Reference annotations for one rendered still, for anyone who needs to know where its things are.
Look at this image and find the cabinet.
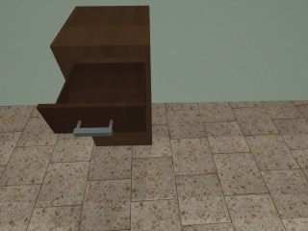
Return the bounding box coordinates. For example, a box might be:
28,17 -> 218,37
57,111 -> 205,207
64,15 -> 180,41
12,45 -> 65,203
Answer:
50,6 -> 152,146

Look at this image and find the drawer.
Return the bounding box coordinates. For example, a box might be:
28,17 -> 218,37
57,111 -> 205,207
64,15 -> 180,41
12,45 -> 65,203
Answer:
37,62 -> 146,134

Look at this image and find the handle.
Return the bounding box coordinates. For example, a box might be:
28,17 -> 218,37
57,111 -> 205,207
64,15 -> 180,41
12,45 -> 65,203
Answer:
72,119 -> 114,137

